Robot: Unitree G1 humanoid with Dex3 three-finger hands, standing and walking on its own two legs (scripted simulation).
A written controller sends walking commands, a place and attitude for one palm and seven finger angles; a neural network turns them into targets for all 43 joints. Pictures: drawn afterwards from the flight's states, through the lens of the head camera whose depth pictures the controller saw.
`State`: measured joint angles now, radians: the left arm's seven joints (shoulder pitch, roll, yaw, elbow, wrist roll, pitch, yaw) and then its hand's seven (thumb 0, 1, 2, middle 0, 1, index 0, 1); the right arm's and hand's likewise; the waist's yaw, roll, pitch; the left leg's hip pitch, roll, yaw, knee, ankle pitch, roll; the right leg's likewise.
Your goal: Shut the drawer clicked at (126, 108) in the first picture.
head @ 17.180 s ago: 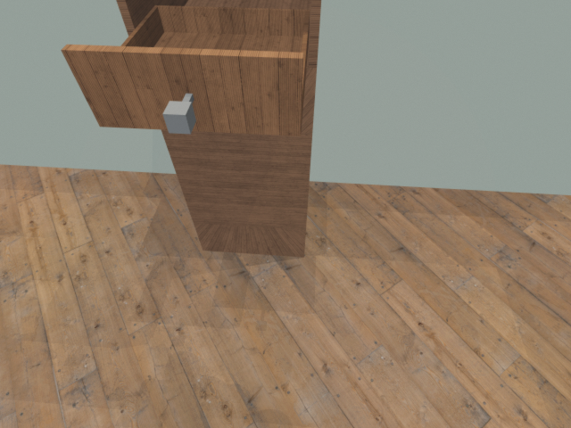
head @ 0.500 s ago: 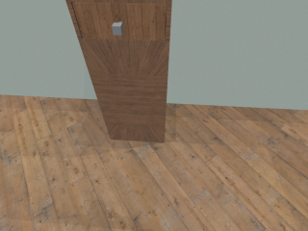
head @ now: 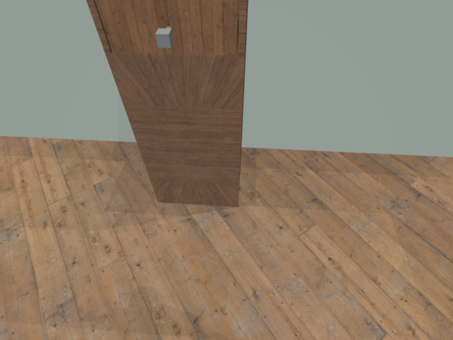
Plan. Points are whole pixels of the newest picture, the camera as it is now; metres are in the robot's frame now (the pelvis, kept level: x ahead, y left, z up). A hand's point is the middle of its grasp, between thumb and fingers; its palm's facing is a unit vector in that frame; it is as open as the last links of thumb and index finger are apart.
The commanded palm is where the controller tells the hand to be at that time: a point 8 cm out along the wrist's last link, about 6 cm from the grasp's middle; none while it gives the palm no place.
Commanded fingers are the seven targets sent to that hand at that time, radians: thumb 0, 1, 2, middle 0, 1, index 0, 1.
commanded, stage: look to check the result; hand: left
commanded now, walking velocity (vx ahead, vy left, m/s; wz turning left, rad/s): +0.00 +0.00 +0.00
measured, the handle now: (166, 34) +0.83 +0.21 +0.14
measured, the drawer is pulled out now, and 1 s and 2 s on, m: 0.00 0.00 0.00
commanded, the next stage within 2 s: stand and wait in 0.24 s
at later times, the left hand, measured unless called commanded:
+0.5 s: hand out of the picture +0.03 +0.18 -0.17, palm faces +0.02 -0.97 -0.23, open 7.4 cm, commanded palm none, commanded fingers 0.00 0.90 0.90 -0.20 -0.30 -0.20 -0.30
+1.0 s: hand out of the picture +0.04 +0.20 -0.17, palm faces +0.00 -0.96 -0.26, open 7.4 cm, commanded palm none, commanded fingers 0.00 0.90 0.90 -0.20 -0.30 -0.20 -0.30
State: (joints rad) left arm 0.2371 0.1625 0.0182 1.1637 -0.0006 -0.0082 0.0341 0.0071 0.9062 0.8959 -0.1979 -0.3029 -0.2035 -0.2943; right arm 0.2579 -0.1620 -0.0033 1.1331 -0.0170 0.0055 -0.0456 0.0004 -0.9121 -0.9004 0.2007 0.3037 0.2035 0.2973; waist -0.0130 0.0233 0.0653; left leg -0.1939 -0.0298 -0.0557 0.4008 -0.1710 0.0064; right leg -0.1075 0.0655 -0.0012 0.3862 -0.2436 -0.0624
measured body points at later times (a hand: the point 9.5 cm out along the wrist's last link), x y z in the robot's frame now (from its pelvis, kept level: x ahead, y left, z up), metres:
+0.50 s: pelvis +0.01 -0.01 +0.00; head +0.02 -0.01 +0.45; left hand +0.03 +0.24 -0.15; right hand +0.02 -0.25 -0.16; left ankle +0.03 +0.12 -0.74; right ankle -0.02 -0.08 -0.74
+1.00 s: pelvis +0.01 +0.00 +0.00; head +0.02 -0.01 +0.45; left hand +0.04 +0.25 -0.15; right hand +0.02 -0.25 -0.16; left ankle +0.03 +0.12 -0.74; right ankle -0.02 -0.08 -0.74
